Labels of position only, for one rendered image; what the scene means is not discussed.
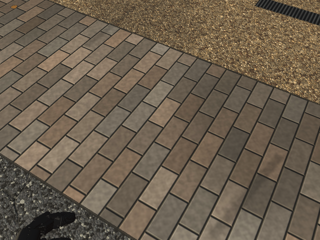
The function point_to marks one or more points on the robot left hand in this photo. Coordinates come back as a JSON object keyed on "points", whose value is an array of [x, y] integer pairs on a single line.
{"points": [[45, 223]]}

